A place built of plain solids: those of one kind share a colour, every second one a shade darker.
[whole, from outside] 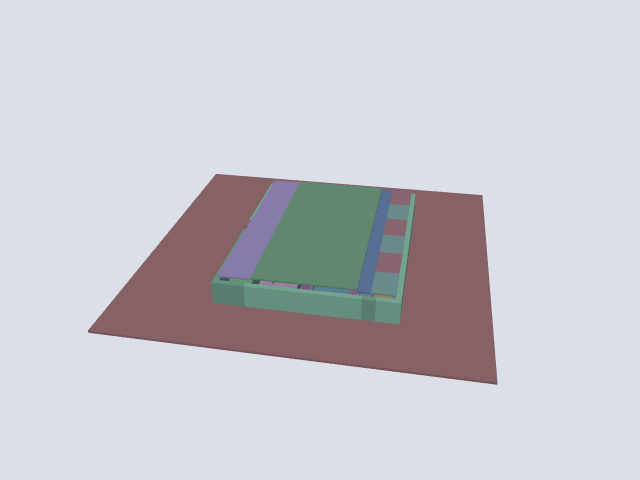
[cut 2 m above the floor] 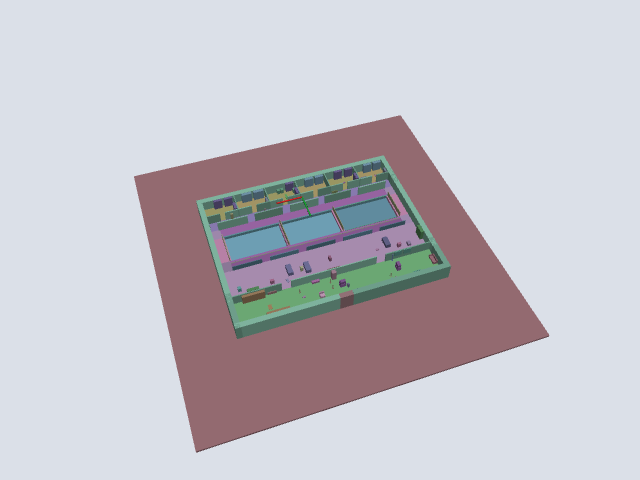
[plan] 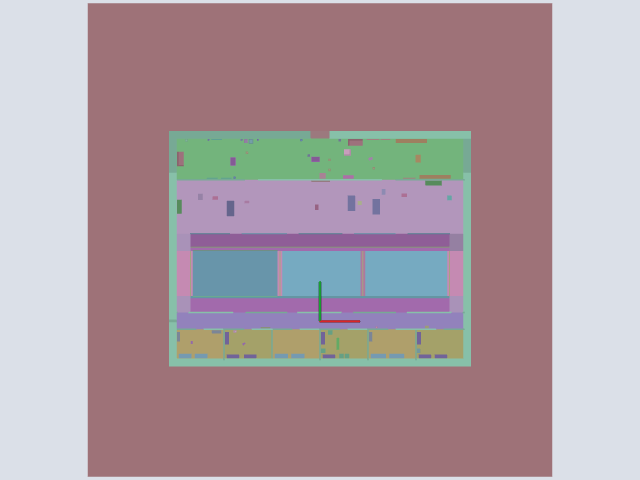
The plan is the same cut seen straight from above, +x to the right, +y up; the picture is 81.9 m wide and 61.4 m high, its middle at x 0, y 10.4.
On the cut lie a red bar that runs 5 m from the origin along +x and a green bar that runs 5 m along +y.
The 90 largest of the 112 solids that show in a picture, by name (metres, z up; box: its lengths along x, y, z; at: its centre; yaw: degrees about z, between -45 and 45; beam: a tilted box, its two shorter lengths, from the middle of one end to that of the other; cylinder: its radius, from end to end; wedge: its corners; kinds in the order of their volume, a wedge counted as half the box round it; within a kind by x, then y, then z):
{
 "ground_under_all_1": {"box": [59.43, 60.57, 0.4], "at": [0.0, 10.41, -0.75]},
 "wall_1": {"box": [1.0, 5.65, 4.0], "at": [-18.83, -2.94, 1.4]},
 "wall_2": {"box": [1.0, 3.95, 4.0], "at": [-18.83, 0.06, 1.4]},
 "wall_3": {"box": [1.0, 18.77, 4.0], "at": [-18.83, 9.62, 1.4]},
 "wall_4": {"box": [1.0, 7.15, 4.0], "at": [-18.83, 20.77, 1.4]},
 "wall_5": {"box": [2.7, 0.2, 4.0], "at": [-17.18, -1.02, 1.4]},
 "wall_6": {"box": [7.95, 1.0, 4.0], "at": [-15.35, -5.27, 1.4]},
 "wall_7": {"box": [8.89, 0.2, 4.0], "at": [-14.08, 18.1, 1.4]},
 "wall_8": {"box": [5.74, 0.2, 4.0], "at": [-13.96, 1.13, 1.4]},
 "wall_9": {"box": [2.7, 0.2, 4.0], "at": [-13.53, -1.02, 1.4]},
 "wall_10": {"box": [0.2, 4.05, 4.0], "at": [-12.28, -2.94, 1.4]},
 "wall_11": {"box": [5.19, 0.2, 4.0], "at": [-12.28, -1.02, 1.4]},
 "wall_12": {"box": [18.13, 1.0, 4.0], "at": [-10.26, 23.85, 1.4]},
 "wall_13": {"box": [7.95, 1.0, 4.0], "at": [-9.21, -5.27, 1.4]},
 "wall_14": {"box": [2.7, 0.2, 4.0], "at": [-7.39, -1.02, 1.4]},
 "wall_15": {"box": [5.34, 0.2, 4.0], "at": [-6.87, 1.13, 1.4]},
 "wall_16": {"box": [0.2, 4.05, 4.0], "at": [-6.14, -2.94, 1.4]},
 "wall_17": {"box": [2.7, 0.2, 4.0], "at": [-4.89, -1.02, 1.4]},
 "wall_18": {"box": [7.95, 1.0, 4.0], "at": [-3.07, -5.27, 1.4]},
 "wall_19": {"box": [2.7, 0.2, 4.0], "at": [-1.25, -1.02, 1.4]},
 "wall_20": {"box": [5.66, 0.2, 4.0], "at": [-0.07, 1.13, 1.4]},
 "wall_21": {"box": [0.2, 4.05, 4.0], "at": [0.0, -2.94, 1.4]},
 "wall_22": {"box": [5.19, 0.2, 4.0], "at": [0.0, -1.02, 1.4]},
 "wall_23": {"box": [15.88, 0.2, 4.0], "at": [0.0, 18.1, 1.4]},
 "wall_24": {"box": [7.95, 1.0, 4.0], "at": [3.07, -5.27, 1.4]},
 "wall_25": {"box": [2.7, 0.2, 4.0], "at": [4.89, -1.02, 1.4]},
 "wall_26": {"box": [0.2, 4.05, 4.0], "at": [6.14, -2.94, 1.4]},
 "wall_27": {"box": [5.45, 0.2, 4.0], "at": [6.99, 1.13, 1.4]},
 "wall_28": {"box": [2.7, 0.2, 4.0], "at": [7.39, -1.02, 1.4]},
 "wall_29": {"box": [7.95, 1.0, 4.0], "at": [9.21, -5.27, 1.4]},
 "wall_30": {"box": [18.13, 1.0, 4.0], "at": [10.26, 23.85, 1.4]},
 "wall_31": {"box": [0.2, 4.05, 4.0], "at": [12.28, -2.94, 1.4]},
 "wall_32": {"box": [5.19, 0.2, 4.0], "at": [12.28, -1.02, 1.4]},
 "wall_33": {"box": [5.72, 0.2, 4.0], "at": [13.97, 1.13, 1.4]},
 "wall_34": {"box": [8.89, 0.2, 4.0], "at": [14.08, 18.1, 1.4]},
 "wall_35": {"box": [7.95, 1.0, 4.0], "at": [15.35, -5.27, 1.4]},
 "wall_36": {"box": [2.7, 0.2, 4.0], "at": [17.18, -1.02, 1.4]},
 "wall_37": {"box": [1.0, 5.65, 4.0], "at": [18.83, -2.94, 1.4]},
 "wall_38": {"box": [1.0, 3.95, 4.0], "at": [18.83, 0.06, 1.4]},
 "wall_39": {"box": [1.0, 18.77, 4.0], "at": [18.83, 9.62, 1.4]},
 "wall_40": {"box": [1.0, 7.15, 4.0], "at": [18.83, 20.77, 1.4]},
 "floor_yard_1": {"box": [36.85, 6.9, 1.22], "at": [0.0, 14.65, 0.01]},
 "floor_lobby_1": {"box": [36.85, 5.35, 1.22], "at": [0.0, 20.77, 0.01]},
 "ceil_hall_1": {"box": [36.85, 16.97, 0.3], "at": [0.0, 9.62, 4.37]},
 "floor_walkway_1": {"box": [33.15, 1.82, 1.22], "at": [0.0, 2.04, 0.01]},
 "floor_walkway_2": {"box": [33.15, 0.43, 1.22], "at": [0.0, 9.21, 0.01]},
 "floor_walkway_3": {"box": [33.15, 1.66, 1.22], "at": [0.0, 10.37, 0.01]},
 "floor_plot_1": {"box": [10.85, 5.77, 0.6], "at": [-10.85, 6.12, -0.3]},
 "floor_plot_2": {"box": [10.0, 5.77, 0.6], "at": [0.17, 6.12, -0.3]},
 "floor_plot_3": {"box": [10.5, 5.77, 0.6], "at": [11.03, 6.12, -0.3]},
 "floor_back_corridor_1": {"box": [36.85, 2.15, 1.22], "at": [0.0, 0.06, 0.01]},
 "floor_office_1": {"box": [6.14, 3.85, 1.22], "at": [-15.35, -2.94, 0.01]},
 "floor_office_2": {"box": [6.14, 3.85, 1.22], "at": [-3.07, -2.94, 0.01]},
 "floor_office_3": {"box": [6.14, 3.85, 1.22], "at": [9.21, -2.94, 0.01]},
 "floor_store_1": {"box": [6.14, 3.85, 1.22], "at": [-9.21, -2.94, 0.01]},
 "floor_store_2": {"box": [6.14, 3.85, 1.22], "at": [3.07, -2.94, 0.01]},
 "floor_store_3": {"box": [6.14, 3.85, 1.22], "at": [15.35, -2.94, 0.01]},
 "ceil_lobby_1": {"box": [36.85, 5.35, 0.3], "at": [0.0, 20.77, 4.17]},
 "floor_baulk_1": {"box": [2.15, 5.77, 1.22], "at": [-17.35, 6.11, 0.01]},
 "floor_baulk_2": {"box": [0.6, 5.77, 1.22], "at": [-5.12, 6.11, 0.01]},
 "floor_baulk_3": {"box": [0.6, 5.77, 1.22], "at": [5.47, 6.11, 0.01]},
 "floor_baulk_4": {"box": [2.15, 5.77, 1.22], "at": [17.35, 6.11, 0.01]},
 "ceil_back_corridor_1": {"box": [36.85, 2.15, 0.3], "at": [0.0, 0.06, 4.02]},
 "ceil_office_1": {"box": [6.14, 3.85, 0.3], "at": [-15.35, -2.94, 4.02]},
 "ceil_office_2": {"box": [6.14, 3.85, 0.3], "at": [-3.07, -2.94, 4.02]},
 "ceil_office_3": {"box": [6.14, 3.85, 0.3], "at": [9.21, -2.94, 4.02]},
 "ceil_store_1": {"box": [6.14, 3.85, 0.3], "at": [-9.21, -2.94, 4.02]},
 "ceil_store_2": {"box": [6.14, 3.85, 0.3], "at": [3.07, -2.94, 4.02]},
 "ceil_store_3": {"box": [6.14, 3.85, 0.3], "at": [15.35, -2.94, 4.02]},
 "floor_walkway_end_1": {"box": [1.85, 2.1, 1.22], "at": [-17.5, 2.18, 0.01]},
 "floor_walkway_end_2": {"box": [1.85, 2.2, 1.22], "at": [-17.5, 10.1, 0.01]},
 "floor_walkway_end_3": {"box": [1.85, 2.1, 1.22], "at": [17.5, 2.18, 0.01]},
 "floor_walkway_end_4": {"box": [1.85, 2.2, 1.22], "at": [17.5, 10.1, 0.01]},
 "cabinets_office_1": {"box": [1.65, 0.6, 2.0], "at": [-17.25, -4.44, 1.62]},
 "cabinets_office_2": {"box": [1.65, 0.6, 2.0], "at": [-15.2, -4.44, 1.62]},
 "cabinets_office_3": {"box": [1.7, 0.6, 2.0], "at": [-4.94, -4.44, 1.62]},
 "cabinets_office_4": {"box": [1.7, 0.6, 2.0], "at": [-2.84, -4.44, 1.62]},
 "cabinets_office_5": {"box": [1.95, 0.6, 2.0], "at": [7.47, -4.44, 1.62]},
 "cabinets_office_6": {"box": [1.95, 0.6, 2.0], "at": [9.82, -4.44, 1.62]},
 "floor_walkway_cope_near_1": {"box": [33.15, 0.28, 1.22], "at": [0.0, 3.09, 0.01]},
 "door_leaf_1": {"box": [2.4, 0.97, 4.49], "at": [0.0, 23.86, 1.65]},
 "lockers_lobby_1": {"box": [4.0, 0.5, 1.8], "at": [11.68, 23.07, 1.52]},
 "lockers_lobby_2": {"box": [4.0, 0.5, 1.8], "at": [14.72, 18.48, 1.52]},
 "shelves_store_1": {"box": [0.5, 1.6, 2.0], "at": [0.38, -2.17, 1.62]},
 "shelves_store_2": {"box": [0.5, 1.6, 2.0], "at": [12.66, -2.17, 1.62]},
 "shelves_store_3": {"box": [1.6, 0.5, 2.0], "at": [13.43, -4.49, 1.62]},
 "shelves_store_4": {"box": [1.6, 0.5, 2.0], "at": [15.48, -4.49, 1.62]},
 "cabinets_hall_1": {"box": [0.6, 1.8, 2.0], "at": [-18.0, 14.65, 1.62]},
 "cabinets_hall_2": {"box": [2.1, 0.6, 2.0], "at": [14.53, 17.67, 1.62]},
 "floor_walkway_warn_far_1": {"box": [33.15, 0.11, 1.22], "at": [0.0, 9.48, 0.01]}
}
